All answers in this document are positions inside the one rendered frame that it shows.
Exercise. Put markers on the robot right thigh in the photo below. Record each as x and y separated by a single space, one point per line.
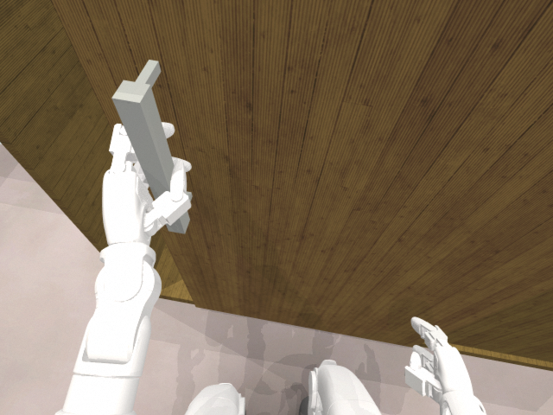
335 390

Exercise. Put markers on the right robot forearm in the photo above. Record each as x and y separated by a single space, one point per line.
460 403

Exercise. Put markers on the wardrobe door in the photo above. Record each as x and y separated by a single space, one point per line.
355 163
524 329

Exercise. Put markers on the left robot forearm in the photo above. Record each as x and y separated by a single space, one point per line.
116 340

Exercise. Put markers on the right robot hand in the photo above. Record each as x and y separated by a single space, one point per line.
443 372

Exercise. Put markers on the left robot hand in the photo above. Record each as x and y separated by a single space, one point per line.
125 195

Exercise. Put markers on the robot thigh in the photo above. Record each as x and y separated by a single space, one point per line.
217 400
335 390

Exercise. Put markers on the robot left thigh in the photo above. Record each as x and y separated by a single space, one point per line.
217 400

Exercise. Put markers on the handle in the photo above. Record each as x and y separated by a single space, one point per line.
138 112

